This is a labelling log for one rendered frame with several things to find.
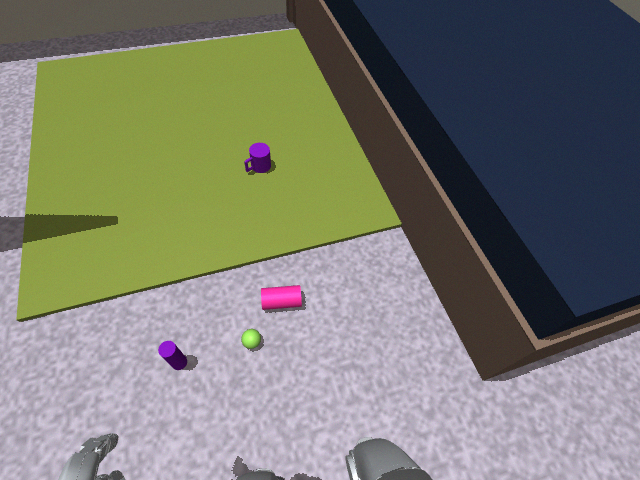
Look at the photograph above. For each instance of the left robot hand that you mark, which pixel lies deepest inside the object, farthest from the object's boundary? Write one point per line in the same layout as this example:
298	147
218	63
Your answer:
84	465

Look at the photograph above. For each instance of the bed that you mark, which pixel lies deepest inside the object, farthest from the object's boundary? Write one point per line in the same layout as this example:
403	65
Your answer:
506	135

